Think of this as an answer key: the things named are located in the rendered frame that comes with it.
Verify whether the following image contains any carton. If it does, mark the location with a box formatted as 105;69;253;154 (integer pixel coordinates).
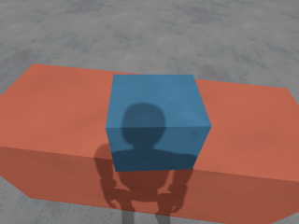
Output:
106;74;212;172

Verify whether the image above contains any pedestal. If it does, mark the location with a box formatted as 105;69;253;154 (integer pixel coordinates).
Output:
0;63;299;224

